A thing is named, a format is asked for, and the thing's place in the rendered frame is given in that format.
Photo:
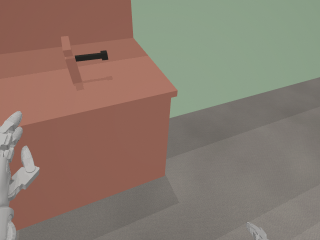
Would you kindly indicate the robot left forearm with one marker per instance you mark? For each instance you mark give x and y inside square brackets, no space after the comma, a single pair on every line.
[7,228]

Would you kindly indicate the robot left hand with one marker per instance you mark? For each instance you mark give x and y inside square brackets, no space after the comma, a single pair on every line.
[10,134]

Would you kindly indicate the robot right hand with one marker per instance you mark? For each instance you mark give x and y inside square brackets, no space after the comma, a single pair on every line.
[257,233]

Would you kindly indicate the tap lever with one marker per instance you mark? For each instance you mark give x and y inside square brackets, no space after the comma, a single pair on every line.
[85,57]

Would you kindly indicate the counter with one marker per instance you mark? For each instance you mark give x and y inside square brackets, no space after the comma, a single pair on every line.
[94,128]

